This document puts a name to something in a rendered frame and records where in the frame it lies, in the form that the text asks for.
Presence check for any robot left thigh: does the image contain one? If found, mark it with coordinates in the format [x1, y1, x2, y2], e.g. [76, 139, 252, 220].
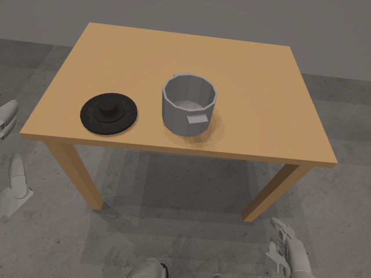
[126, 261, 166, 278]

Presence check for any robot right hand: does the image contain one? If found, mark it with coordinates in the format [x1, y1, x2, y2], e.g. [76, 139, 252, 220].
[265, 217, 312, 278]

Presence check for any pot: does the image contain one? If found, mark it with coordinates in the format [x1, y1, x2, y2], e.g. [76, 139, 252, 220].
[162, 73, 218, 137]

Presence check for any robot left shin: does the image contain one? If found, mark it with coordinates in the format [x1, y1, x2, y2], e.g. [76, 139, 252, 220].
[147, 258, 161, 265]

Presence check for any lid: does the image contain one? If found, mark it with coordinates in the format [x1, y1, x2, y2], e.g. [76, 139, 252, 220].
[80, 93, 137, 135]

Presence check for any robot left hand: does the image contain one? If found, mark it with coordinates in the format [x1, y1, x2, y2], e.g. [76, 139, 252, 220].
[0, 100, 33, 218]

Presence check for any knob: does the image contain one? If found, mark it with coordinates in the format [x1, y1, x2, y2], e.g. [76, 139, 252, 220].
[99, 98, 117, 115]

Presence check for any table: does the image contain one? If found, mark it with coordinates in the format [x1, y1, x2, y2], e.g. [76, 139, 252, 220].
[19, 22, 338, 222]

